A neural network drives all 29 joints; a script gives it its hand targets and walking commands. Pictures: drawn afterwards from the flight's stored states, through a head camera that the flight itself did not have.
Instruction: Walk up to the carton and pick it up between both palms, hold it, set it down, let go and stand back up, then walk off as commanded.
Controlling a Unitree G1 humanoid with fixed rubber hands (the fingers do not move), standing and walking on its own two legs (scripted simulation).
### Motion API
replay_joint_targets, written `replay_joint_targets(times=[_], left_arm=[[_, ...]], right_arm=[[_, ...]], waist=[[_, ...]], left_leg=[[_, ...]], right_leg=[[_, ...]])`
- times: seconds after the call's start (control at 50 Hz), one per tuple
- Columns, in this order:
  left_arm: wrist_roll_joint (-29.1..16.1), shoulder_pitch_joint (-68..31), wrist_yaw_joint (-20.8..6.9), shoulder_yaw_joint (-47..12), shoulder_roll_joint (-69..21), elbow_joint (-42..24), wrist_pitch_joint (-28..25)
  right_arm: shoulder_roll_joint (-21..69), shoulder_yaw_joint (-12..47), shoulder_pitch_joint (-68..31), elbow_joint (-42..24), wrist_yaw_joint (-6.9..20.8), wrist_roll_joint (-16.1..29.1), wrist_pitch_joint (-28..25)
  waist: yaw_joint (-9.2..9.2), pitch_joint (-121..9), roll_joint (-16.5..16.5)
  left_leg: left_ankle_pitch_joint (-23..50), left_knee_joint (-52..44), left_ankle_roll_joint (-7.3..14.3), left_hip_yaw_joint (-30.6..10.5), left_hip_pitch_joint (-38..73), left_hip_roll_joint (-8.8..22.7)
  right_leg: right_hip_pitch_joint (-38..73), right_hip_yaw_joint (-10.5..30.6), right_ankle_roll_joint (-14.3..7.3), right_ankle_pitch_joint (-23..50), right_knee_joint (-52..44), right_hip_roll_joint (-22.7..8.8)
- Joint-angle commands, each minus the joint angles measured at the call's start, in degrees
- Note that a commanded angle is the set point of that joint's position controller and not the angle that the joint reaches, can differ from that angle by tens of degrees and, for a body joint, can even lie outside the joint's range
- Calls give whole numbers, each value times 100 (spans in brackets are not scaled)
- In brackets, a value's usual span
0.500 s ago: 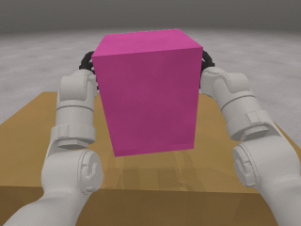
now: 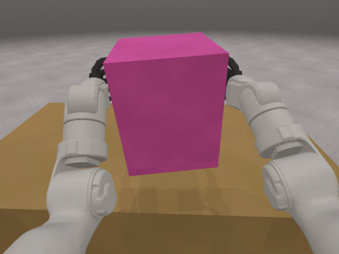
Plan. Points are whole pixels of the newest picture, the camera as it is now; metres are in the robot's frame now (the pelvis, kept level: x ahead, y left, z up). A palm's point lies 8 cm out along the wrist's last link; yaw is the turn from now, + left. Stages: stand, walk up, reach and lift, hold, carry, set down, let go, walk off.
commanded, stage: hold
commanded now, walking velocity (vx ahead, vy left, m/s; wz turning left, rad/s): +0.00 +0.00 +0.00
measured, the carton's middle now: (166, 100) +0.38 +0.00 +0.28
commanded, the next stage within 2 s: none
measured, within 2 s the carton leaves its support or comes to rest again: neither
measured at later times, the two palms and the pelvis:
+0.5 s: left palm (98, 89) +0.37 +0.15 +0.32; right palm (233, 87) +0.36 -0.14 +0.31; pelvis +0.00 +0.00 +0.00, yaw +0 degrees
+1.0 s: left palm (98, 89) +0.37 +0.15 +0.32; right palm (233, 87) +0.36 -0.14 +0.31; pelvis +0.00 +0.00 +0.00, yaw +0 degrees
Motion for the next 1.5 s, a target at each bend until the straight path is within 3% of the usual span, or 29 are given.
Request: replay_joint_targets(times=[0.0, 1.48], left_arm=[[-1048, -4470, -823, -1871, -3935, -967, -614], [-1065, -4419, -789, -1946, -4031, -1015, -597]], right_arm=[[3845, 812, -5147, -2237, 681, 927, -177], [3825, 836, -5162, -2310, 677, 966, -183]], waist=[[-63, -1815, 216], [-69, -1863, 275]], left_leg=[[1044, -163, -165, 145, 893, -140], [1110, -115, -188, 122, 943, -138]], right_leg=[[338, 55, 317, 1006, -110, 22], [286, 53, 290, 999, -96, 50]])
